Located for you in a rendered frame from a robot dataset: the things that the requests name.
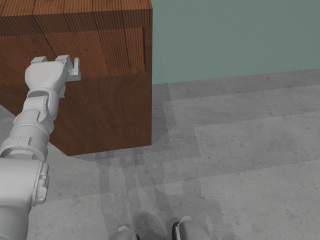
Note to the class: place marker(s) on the drawer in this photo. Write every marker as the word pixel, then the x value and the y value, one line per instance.
pixel 101 52

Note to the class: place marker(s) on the right robot shin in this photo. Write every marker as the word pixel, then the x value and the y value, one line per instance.
pixel 186 218

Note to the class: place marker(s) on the cabinet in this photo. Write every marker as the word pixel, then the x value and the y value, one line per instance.
pixel 97 114

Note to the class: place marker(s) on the handle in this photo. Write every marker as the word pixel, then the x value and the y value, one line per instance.
pixel 74 73

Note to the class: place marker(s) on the robot left upper arm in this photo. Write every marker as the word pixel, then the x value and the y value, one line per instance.
pixel 23 184

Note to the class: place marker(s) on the robot left hand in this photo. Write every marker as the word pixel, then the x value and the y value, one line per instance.
pixel 49 74

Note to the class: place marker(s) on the robot shin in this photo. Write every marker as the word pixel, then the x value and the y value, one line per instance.
pixel 123 228
pixel 186 218

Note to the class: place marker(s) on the left robot shin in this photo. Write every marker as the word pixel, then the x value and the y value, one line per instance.
pixel 123 228

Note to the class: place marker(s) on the robot left forearm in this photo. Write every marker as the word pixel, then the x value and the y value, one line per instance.
pixel 30 134

